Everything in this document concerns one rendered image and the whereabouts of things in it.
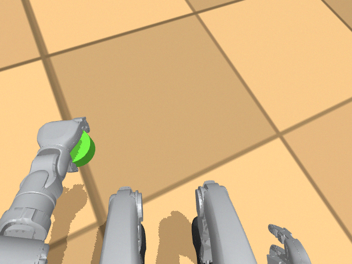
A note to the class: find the tin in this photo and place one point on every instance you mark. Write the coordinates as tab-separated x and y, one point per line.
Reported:
84	151

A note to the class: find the right robot hand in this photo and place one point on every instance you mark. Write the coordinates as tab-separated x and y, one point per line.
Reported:
293	252

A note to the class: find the right robot foot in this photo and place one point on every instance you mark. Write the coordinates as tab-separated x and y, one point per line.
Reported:
197	241

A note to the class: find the left robot arm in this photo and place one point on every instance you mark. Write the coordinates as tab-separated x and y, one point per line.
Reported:
25	225

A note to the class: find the left robot hand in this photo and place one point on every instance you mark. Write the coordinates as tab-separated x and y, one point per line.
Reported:
64	133

